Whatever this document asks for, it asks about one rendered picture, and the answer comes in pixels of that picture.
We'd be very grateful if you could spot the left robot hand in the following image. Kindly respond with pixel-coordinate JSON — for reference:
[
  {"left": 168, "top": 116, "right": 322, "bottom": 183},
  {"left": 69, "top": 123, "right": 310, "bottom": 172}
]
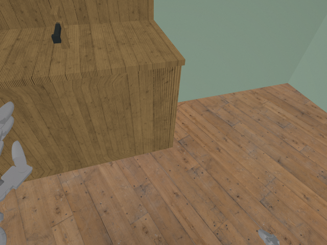
[{"left": 0, "top": 102, "right": 33, "bottom": 202}]

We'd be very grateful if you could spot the tap lever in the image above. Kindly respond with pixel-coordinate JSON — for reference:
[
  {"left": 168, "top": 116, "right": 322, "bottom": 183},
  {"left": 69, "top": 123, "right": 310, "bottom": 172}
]
[{"left": 51, "top": 22, "right": 61, "bottom": 43}]

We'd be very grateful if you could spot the counter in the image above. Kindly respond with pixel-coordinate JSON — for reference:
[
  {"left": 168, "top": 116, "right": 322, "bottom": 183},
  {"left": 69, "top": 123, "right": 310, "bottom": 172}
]
[{"left": 0, "top": 0, "right": 185, "bottom": 182}]

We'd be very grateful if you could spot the right robot hand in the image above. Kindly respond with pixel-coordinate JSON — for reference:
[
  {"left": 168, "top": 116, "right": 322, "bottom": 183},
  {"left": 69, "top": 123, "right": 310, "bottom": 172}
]
[{"left": 258, "top": 229, "right": 279, "bottom": 245}]

